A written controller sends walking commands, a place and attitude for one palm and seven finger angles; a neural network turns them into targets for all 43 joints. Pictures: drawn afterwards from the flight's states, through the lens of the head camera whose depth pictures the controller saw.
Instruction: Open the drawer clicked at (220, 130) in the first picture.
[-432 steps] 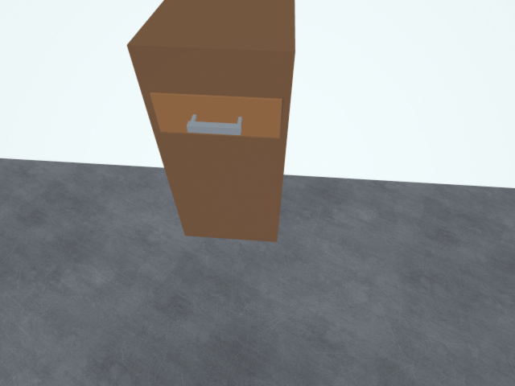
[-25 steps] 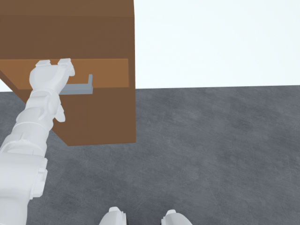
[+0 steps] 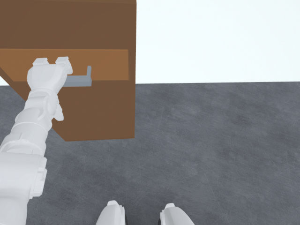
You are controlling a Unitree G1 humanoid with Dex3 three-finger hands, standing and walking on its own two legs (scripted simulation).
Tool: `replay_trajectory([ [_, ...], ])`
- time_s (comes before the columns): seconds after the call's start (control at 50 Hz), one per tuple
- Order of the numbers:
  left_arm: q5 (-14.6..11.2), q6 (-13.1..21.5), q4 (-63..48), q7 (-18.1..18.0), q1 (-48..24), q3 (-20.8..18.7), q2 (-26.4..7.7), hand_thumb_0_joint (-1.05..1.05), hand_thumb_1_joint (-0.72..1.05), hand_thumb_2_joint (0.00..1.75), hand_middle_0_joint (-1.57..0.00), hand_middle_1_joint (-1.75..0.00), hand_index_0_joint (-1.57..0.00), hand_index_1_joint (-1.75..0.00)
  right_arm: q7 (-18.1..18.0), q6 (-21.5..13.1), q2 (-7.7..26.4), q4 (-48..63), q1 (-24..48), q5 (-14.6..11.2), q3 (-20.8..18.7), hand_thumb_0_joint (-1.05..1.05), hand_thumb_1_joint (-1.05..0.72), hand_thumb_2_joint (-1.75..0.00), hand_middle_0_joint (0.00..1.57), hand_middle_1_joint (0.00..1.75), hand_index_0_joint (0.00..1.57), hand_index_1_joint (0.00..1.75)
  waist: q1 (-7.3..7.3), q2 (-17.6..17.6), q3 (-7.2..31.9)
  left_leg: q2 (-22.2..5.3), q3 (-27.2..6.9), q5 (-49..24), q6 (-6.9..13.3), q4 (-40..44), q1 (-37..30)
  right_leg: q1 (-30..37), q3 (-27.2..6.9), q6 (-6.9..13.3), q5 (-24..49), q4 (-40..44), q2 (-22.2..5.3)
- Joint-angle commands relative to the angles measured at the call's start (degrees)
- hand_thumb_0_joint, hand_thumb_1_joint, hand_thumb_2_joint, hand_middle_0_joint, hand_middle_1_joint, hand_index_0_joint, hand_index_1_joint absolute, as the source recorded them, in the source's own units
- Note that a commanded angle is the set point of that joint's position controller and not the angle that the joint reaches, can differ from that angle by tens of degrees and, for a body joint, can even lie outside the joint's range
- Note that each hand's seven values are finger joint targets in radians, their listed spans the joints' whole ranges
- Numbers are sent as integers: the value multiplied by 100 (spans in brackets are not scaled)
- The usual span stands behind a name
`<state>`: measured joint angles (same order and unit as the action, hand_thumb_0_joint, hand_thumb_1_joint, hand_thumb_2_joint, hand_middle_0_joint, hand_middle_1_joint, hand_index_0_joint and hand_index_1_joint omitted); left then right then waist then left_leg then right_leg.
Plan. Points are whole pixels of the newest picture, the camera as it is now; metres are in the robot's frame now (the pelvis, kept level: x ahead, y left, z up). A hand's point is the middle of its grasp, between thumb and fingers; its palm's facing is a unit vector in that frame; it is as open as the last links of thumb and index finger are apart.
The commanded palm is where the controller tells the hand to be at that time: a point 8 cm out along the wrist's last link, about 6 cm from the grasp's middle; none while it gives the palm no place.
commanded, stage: lower the fingers behind the handle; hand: left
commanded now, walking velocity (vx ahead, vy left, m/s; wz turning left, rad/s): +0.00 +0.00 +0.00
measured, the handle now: (65, 75) +0.56 +0.23 -0.01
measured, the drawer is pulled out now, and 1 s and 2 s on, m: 0.00 0.00 0.01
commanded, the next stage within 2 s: close the thumb around the handle in 0.90 s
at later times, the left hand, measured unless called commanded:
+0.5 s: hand (63, 93) +0.50 +0.23 -0.03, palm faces -0.06 -0.02 -1.00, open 13.8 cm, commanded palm +0.49 +0.21 +0.02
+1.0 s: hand (64, 94) +0.50 +0.23 -0.03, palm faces -0.06 -0.03 -1.00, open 13.8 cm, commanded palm +0.50 +0.21 +0.02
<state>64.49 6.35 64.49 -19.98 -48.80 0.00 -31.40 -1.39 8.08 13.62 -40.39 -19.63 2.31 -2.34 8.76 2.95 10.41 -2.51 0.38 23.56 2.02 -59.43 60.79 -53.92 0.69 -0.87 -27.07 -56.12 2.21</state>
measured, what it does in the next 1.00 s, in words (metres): stands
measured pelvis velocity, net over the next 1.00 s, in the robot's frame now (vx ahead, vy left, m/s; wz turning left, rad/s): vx -0.02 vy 0.00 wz -0.01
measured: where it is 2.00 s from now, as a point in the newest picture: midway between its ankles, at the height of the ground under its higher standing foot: outside the picture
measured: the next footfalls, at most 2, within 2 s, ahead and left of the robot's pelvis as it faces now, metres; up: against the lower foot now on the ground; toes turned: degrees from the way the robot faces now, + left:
none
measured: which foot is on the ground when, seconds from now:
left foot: down 0.00-1.00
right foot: down 0.00-1.00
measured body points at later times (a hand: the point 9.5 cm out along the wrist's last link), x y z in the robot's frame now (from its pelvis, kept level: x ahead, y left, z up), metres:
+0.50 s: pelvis -0.01 +0.00 -0.03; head +0.13 +0.03 +0.40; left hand +0.50 +0.23 +0.02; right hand -0.03 -0.26 -0.14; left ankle +0.03 +0.10 -0.66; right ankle -0.01 -0.14 -0.66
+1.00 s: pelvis -0.02 +0.00 -0.03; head +0.13 +0.02 +0.39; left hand +0.50 +0.23 +0.02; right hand -0.02 -0.28 -0.15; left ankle +0.03 +0.10 -0.66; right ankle -0.01 -0.14 -0.66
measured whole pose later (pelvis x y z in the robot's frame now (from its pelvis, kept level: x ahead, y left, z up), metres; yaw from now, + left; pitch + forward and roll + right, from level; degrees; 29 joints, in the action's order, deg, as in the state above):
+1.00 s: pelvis -0.02 +0.00 -0.03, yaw -1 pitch +28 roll -4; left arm 64.8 3.5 65.1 -20.4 -52.8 -0.2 -32.7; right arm -1.7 6.5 13.9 -39.9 -19.0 2.5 -1.2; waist 10.2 3.6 10.3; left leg -3.0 -0.5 25.2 1.9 -67.5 71.0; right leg -64.0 1.4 -0.7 -29.2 -64.6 2.7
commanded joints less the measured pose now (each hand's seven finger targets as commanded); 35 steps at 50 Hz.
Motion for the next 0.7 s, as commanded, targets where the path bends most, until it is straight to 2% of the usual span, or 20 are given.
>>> replay_trajectory([
  [0.0,33,7,-827,-203,-2398,-158,-1178,0,-50,30,-30,-120,-30,-120,-93,-23,1047,199,-939,26,-379,0,-90,-90,20,30,20,30,170,434,2303,154,-221,-1884,39,322,-2669,-113,219,294,1441,574,239],
  [0.06,40,-20,-780,-227,-2475,-213,-1265,0,-50,30,-30,-120,-30,-120,-88,-40,1069,204,-970,38,-366,0,-90,-90,20,30,20,30,182,494,2408,143,-266,-1866,36,234,-2655,-263,235,303,1375,466,240],
  [0.08,31,-41,-759,-223,-2589,-63,-1091,0,-50,30,-30,-120,-30,-120,-84,-54,1048,217,-964,38,-363,0,-90,-90,20,30,20,30,242,568,2314,145,-266,-1813,36,215,-2602,-352,245,305,1337,457,235],
  [0.1,58,-21,-868,-242,-2685,-218,-1307,0,-50,30,-30,-120,-30,-120,-91,-61,1072,206,-981,43,-361,0,-90,-90,20,30,20,30,199,592,2445,136,-287,-1804,29,179,-2592,-364,246,307,1316,393,231],
  [0.14,65,13,-1045,-268,-2936,-266,-1368,0,-50,30,-30,-120,-30,-120,-103,-87,1078,194,-1012,74,-374,0,-90,-90,20,30,20,30,250,689,2707,110,-366,-1907,20,92,-2720,-490,262,312,1315,278,227],
  [0.16,99,44,-1162,-307,-2957,-330,-1456,0,-50,30,-30,-120,-30,-120,-102,-97,1090,207,-1020,79,-377,0,-90,-90,20,30,20,30,196,771,2851,103,-399,-1966,7,68,-2803,-526,269,313,1314,229,237],
  [0.2,94,30,-1180,-382,-2876,-250,-1241,0,-50,30,-30,-120,-30,-120,-79,-118,1061,192,-1010,98,-401,0,-90,-90,20,30,20,30,200,878,2964,87,-417,-2055,-11,0,-2907,-646,296,320,1302,185,241],
  [0.26,126,-81,-1085,-494,-2828,-537,-1625,0,-50,30,-30,-120,-30,-120,-68,-100,1116,150,-1022,117,-362,0,-90,-90,20,30,20,30,135,828,3022,68,-440,-2159,-19,-77,-2789,-658,308,315,1351,65,246],
  [0.28,131,-131,-1125,-519,-2841,-457,-1522,0,-50,30,-30,-120,-30,-120,-50,-96,1097,155,-1001,124,-356,0,-90,-90,20,30,20,30,121,973,3060,73,-427,-2178,-32,-79,-2816,-668,323,326,1341,60,248],
  [0.36,161,-362,-879,-524,-2866,-377,-1514,0,-50,30,-30,-120,-30,-120,-48,-75,1119,134,-1009,96,-320,0,-90,-90,20,30,20,30,196,755,2866,74,-421,-1939,-8,-97,-2545,-687,328,310,1259,44,250],
  [0.38,142,-391,-855,-486,-2871,-269,-1374,0,-50,30,-30,-120,-30,-120,-46,-82,1103,143,-1007,94,-328,0,-90,-90,20,30,20,30,234,776,2859,69,-416,-1892,-1,-88,-2570,-691,337,305,1236,66,251],
  [0.4,121,-369,-960,-438,-2932,-250,-1371,0,-50,30,-30,-120,-30,-120,-54,-104,1099,132,-1027,90,-338,0,-90,-90,20,30,20,30,251,799,2968,65,-403,-1893,12,-120,-2609,-678,316,300,1258,77,250],
  [0.42,100,-359,-943,-392,-2831,-338,-1489,0,-50,30,-30,-120,-30,-120,-67,-104,1112,131,-1038,90,-331,0,-90,-90,20,30,20,30,199,748,3007,73,-409,-1881,12,-126,-2577,-624,304,307,1253,70,252],
  [0.5,41,-300,-766,-196,-2618,-159,-1269,0,-50,30,-30,-120,-30,-120,-95,-114,1077,149,-1031,59,-297,0,-90,-90,20,30,20,30,229,626,2688,87,-369,-1665,38,-133,-2310,-684,308,301,1147,67,248],
  [0.52,55,-274,-817,-184,-2699,-197,-1353,0,-50,30,-30,-120,-30,-120,-107,-127,1084,141,-1035,56,-299,0,-90,-90,20,30,20,30,251,615,2681,78,-370,-1617,44,-145,-2274,-706,297,299,1129,62,242],
  [0.58,52,-119,-1152,-175,-2681,-256,-1334,0,-50,30,-30,-120,-30,-120,-115,-152,1054,155,-1060,76,-344,0,-90,-90,20,30,20,30,168,861,3036,56,-404,-1931,11,-199,-2625,-744,295,316,1253,1,242],
  [0.62,23,-135,-901,-194,-2473,-243,-1288,0,-50,30,-30,-120,-30,-120,-106,-143,1046,150,-1038,57,-312,0,-90,-90,20,30,20,30,192,564,2648,70,-364,-1705,39,-177,-2296,-679,299,303,1171,54,249],
  [0.64,22,-112,-924,-215,-2549,-305,-1355,0,-50,30,-30,-120,-30,-120,-110,-144,1052,136,-1030,56,-305,0,-90,-90,20,30,20,30,193,553,2611,62,-384,-1687,36,-163,-2264,-714,297,306,1158,24,244],
  [0.66,35,-102,-984,-252,-2641,-190,-1240,0,-50,30,-30,-120,-30,-120,-109,-158,1053,164,-1021,49,-317,0,-90,-90,20,30,20,30,242,589,2677,75,-383,-1615,44,-177,-2269,-775,293,296,1116,26,241],
  [0.68,53,-116,-955,-286,-2678,-249,-1338,0,-50,30,-30,-120,-30,-120,-108,-163,1060,151,-1015,48,-311,0,-90,-90,20,30,20,30,218,628,2619,82,-373,-1541,39,-174,-2208,-783,297,305,1073,20,234],
])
